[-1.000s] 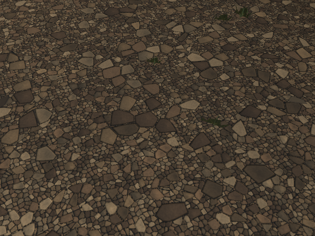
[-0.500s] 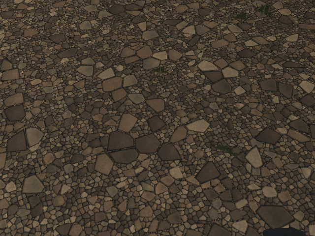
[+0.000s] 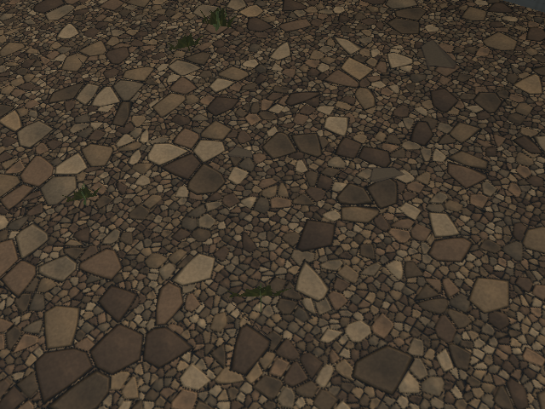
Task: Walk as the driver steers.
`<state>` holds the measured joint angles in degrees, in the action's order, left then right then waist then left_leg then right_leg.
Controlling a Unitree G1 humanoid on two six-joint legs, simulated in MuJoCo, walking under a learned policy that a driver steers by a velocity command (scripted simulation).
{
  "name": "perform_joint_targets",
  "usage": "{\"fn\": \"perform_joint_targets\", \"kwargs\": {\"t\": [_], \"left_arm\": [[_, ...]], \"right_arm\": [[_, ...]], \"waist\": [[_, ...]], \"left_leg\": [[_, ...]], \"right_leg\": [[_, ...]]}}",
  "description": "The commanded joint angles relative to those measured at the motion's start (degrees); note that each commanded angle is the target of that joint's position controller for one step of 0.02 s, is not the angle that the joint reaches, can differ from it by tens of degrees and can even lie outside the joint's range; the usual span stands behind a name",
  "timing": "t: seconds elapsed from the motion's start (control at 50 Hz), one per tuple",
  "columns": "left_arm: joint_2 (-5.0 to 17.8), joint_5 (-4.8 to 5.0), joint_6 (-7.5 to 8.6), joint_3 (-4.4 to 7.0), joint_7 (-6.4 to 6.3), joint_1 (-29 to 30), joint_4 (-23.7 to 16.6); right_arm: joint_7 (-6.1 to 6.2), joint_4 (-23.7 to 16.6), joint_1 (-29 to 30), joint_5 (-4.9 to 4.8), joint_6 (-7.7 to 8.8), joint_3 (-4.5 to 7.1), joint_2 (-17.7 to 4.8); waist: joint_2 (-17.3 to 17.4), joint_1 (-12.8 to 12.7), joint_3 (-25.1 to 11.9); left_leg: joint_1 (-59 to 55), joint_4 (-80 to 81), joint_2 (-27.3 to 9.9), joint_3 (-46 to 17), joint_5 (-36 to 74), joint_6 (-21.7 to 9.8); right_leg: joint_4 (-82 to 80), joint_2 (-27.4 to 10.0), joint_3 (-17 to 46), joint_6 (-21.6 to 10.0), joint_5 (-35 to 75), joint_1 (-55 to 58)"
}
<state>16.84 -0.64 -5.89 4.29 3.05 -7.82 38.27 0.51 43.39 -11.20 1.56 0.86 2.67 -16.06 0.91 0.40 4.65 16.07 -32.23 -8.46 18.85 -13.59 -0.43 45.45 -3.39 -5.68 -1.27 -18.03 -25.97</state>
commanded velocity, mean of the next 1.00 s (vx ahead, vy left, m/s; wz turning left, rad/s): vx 0.21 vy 0.00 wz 0.28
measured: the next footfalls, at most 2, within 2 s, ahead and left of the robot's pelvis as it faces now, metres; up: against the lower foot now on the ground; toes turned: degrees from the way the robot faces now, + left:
right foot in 0.04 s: +0.09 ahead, -0.10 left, +0.00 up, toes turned -9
left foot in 0.48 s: +0.05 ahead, +0.08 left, +0.00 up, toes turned +7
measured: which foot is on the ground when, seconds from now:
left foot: down 0.00-0.04, up 0.06-0.46, down 0.48-0.96, up 0.98-1.00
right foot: up 0.00-0.02, down 0.04-0.48, up 0.50-0.94, down 0.96-1.00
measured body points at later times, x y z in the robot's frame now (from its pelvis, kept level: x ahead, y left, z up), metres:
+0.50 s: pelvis +0.03 +0.00 -0.01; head +0.05 +0.02 +0.44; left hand +0.19 +0.25 -0.12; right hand +0.12 -0.28 -0.11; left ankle +0.01 +0.08 -0.73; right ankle +0.05 -0.10 -0.73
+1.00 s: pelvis +0.14 -0.01 +0.00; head +0.14 -0.01 +0.45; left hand +0.18 +0.30 -0.08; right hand +0.34 -0.23 -0.10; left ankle +0.01 +0.07 -0.71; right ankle +0.19 -0.09 -0.73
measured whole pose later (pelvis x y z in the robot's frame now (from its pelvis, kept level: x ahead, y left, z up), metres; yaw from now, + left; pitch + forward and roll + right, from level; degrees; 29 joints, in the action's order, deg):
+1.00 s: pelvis +0.14 -0.01 +0.00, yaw +22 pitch +2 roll +0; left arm 17.2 -2.0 3.0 1.9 0.7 -11.3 40.3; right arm -1.6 40.1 -16.9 1.0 1.3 3.8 -17.6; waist 1.4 -0.1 -2.7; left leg 13.1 -40.3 5.8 -10.7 -23.7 -4.4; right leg 30.8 2.3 -0.8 -2.2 -14.6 -18.8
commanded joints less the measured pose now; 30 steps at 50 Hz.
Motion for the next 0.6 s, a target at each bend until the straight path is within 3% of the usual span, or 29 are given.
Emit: {"fn": "perform_joint_targets", "kwargs": {"t": [0.02, 0.04, 0.06, 0.08, 0.1, 0.12, 0.14, 0.16, 0.18, 0.22, 0.24, 0.3, 0.4, 0.46, 0.48, 0.5, 0.52, 0.54, 0.56, 0.58, 0.6], "left_arm": [[4.28, -0.10, 0.81, 1.42, 0.12, -2.31, -4.01], [6.07, -0.74, 1.71, 2.08, -0.44, -6.97, -2.29], [12.82, -1.01, 2.89, 3.14, -1.75, -8.04, -2.87], [17.98, -0.57, 3.31, 4.85, -2.27, -9.66, -4.52], [15.11, -0.52, 3.28, 4.31, -2.58, -10.75, -3.64], [12.05, -0.68, 3.16, 3.05, -3.06, -7.33, -3.90], [8.70, -0.68, 3.12, 1.93, -3.35, -2.95, -4.37], [5.98, -0.15, 3.36, 0.97, -3.80, 0.08, -4.93], [3.20, 0.00, 3.71, -0.19, -3.90, 0.89, -4.92], [-0.10, -0.60, 4.81, -1.93, -4.01, 1.00, -3.94], [0.54, -1.02, 5.17, -1.98, -4.21, 0.99, -3.43], [5.48, -1.11, 4.64, -0.56, -4.62, -1.79, -1.77], [5.70, -1.09, 4.00, -0.10, -4.60, -1.37, -1.10], [6.26, -0.64, 4.03, 0.49, -4.71, 0.68, -0.80], [6.08, -0.62, 4.12, 0.76, -4.73, 0.13, -0.32], [3.92, -0.93, 3.86, 0.51, -4.57, -1.00, -1.42], [1.61, -0.17, 3.36, -0.58, -4.78, 5.61, -5.70], [1.96, -0.81, 3.19, -0.82, -4.91, 5.60, -5.07], [2.51, -0.41, 3.41, -0.62, -4.61, 4.73, -4.09], [3.18, -0.01, 4.01, -0.37, -4.40, 4.02, -3.29], [4.21, -0.66, 4.31, -0.07, -4.21, 3.63, -3.10]], "right_arm": [[-0.86, -3.98, 0.56, -0.65, -0.85, 2.97, -9.45], [-1.26, -3.16, -2.12, -0.43, -1.65, 3.19, -8.66], [-1.83, -4.05, -5.33, -0.30, -2.57, 2.23, -4.36], [-0.89, -8.21, 0.46, 0.47, -3.70, 1.67, -4.71], [-0.29, -7.92, 2.89, 0.32, -4.09, 1.83, -5.88], [0.08, -7.10, 1.85, -0.70, -3.82, 1.63, -4.83], [0.29, -5.35, 0.48, -1.02, -3.34, 1.49, -4.45], [0.30, -3.55, -2.14, -0.36, -3.35, 1.77, -5.11], [0.07, -2.05, -4.10, -0.10, -3.67, 1.85, -5.37], [-0.80, -0.62, -5.29, -1.12, -4.48, 1.06, -2.96], [-1.26, -0.64, -4.56, -1.43, -4.69, 0.69, -2.07], [-1.93, -1.81, -2.81, -0.95, -4.85, 1.42, -4.37], [-2.46, -3.78, -2.54, -1.42, -4.47, 1.63, -3.77], [-2.68, -3.89, -5.81, -1.70, -3.73, 1.67, -2.72], [-2.43, -3.85, -6.96, -1.27, -3.06, 1.98, -3.94], [-1.76, -4.25, -8.58, -0.27, -2.15, 3.49, -10.43], [-1.69, -3.85, -11.85, -0.40, -2.19, 5.44, -16.71], [-1.42, -3.97, -13.19, -0.73, -2.40, 5.59, -15.23], [-0.97, -4.54, -9.89, -1.36, -2.81, 5.02, -12.78], [-0.60, -5.61, -5.17, -1.42, -3.36, 4.49, -11.04], [-0.31, -6.56, -2.57, -1.91, -3.55, 4.18, -9.79]], "waist": [[4.62, -1.32, -6.80], [-2.47, -2.72, -7.25], [-21.13, -1.17, -4.40], [-19.76, -4.48, -6.06], [-11.99, -5.24, -7.46], [-11.69, -3.24, -6.61], [-9.92, -1.06, -6.80], [-9.91, 0.26, -8.05], [-8.65, 0.70, -9.98], [-5.10, 1.07, -10.26], [-5.28, 0.56, -8.85], [-7.75, -1.69, -6.70], [-7.07, -1.65, -5.66], [-6.18, 0.96, -6.72], [-2.71, 1.94, -6.28], [10.51, 1.18, -5.64], [18.25, 3.84, -2.74], [9.81, 4.09, -4.31], [5.27, 2.28, -3.40], [3.26, 0.14, -2.61], [4.07, -0.41, -3.37]], "left_leg": [[-0.27, 4.74, -13.75, -6.81, -2.91, -2.90], [2.73, -5.37, -10.83, -4.61, -6.99, 0.09], [14.61, -23.73, -3.00, -0.60, -24.82, 4.55], [23.41, -32.35, 4.80, -11.84, -27.17, 6.13], [24.12, -35.45, 3.20, -16.19, -22.03, 5.61], [22.46, -34.58, 3.24, -16.96, -16.28, 4.42], [19.66, -32.63, 2.86, -17.74, -11.15, 3.66], [16.36, -32.96, 3.78, -16.42, -8.39, 3.12], [12.72, -33.21, 4.44, -16.16, -7.49, 2.76], [7.23, -25.73, 5.03, -17.92, -7.35, 2.28], [5.71, -20.66, 5.75, -18.77, -7.27, 2.00], [6.44, -16.51, 7.14, -17.22, -9.74, 1.04], [5.49, -12.72, 6.99, -14.67, -13.70, -0.02], [-0.84, -1.60, 8.14, -13.10, -6.92, -1.72], [-4.34, 6.35, 7.25, -17.74, 0.18, -3.13], [-8.88, 13.87, -4.13, -37.09, 12.08, -6.57], [-10.53, 14.82, -12.58, -53.44, 32.38, -16.25], [-12.05, 14.54, -12.08, -50.70, 29.19, -18.93], [-10.83, 13.95, -8.59, -45.53, 23.15, -17.69], [-9.46, 13.91, -4.43, -41.47, 19.72, -14.84], [-10.15, 13.41, -2.03, -39.58, 21.14, -13.27]], "right_leg": [[-9.05, 1.89, -1.53, -1.53, -0.79, 11.05], [-16.07, 1.27, 3.97, -2.70, 2.28, 16.35], [-25.61, -12.98, 25.72, -6.18, 18.77, 18.39], [-27.49, -18.97, 37.47, -15.06, 27.99, 17.48], [-26.99, -17.15, 31.09, -15.36, 25.58, 19.37], [-26.93, -14.62, 25.01, -13.98, 24.85, 17.57], [-26.82, -10.93, 19.95, -11.87, 25.10, 17.10], [-26.09, -9.15, 15.93, -11.17, 29.67, 16.75], [-25.96, -8.83, 13.39, -10.92, 33.97, 16.63], [-27.05, -9.08, 9.75, -9.68, 32.95, 16.22], [-27.37, -9.19, 8.50, -8.86, 29.26, 16.18], [-26.23, -11.74, 9.31, -10.24, 23.92, 18.84], [-23.49, -14.86, 8.79, -11.07, 24.70, 18.89], [-18.00, -13.92, 4.98, -7.57, 22.80, 16.88], [-12.57, -11.65, 2.14, -3.69, 15.52, 13.38], [2.03, -4.67, -3.37, 1.12, 0.57, 2.98], [10.55, 6.96, 1.05, 3.13, -20.14, -10.73], [17.95, 4.86, 7.43, 3.24, -19.53, -12.31], [19.64, 3.56, 8.94, 3.08, -13.59, -12.40], [17.66, 2.60, 9.39, 3.09, -8.08, -11.78], [16.70, 2.55, 9.08, 3.48, -4.92, -11.38]]}}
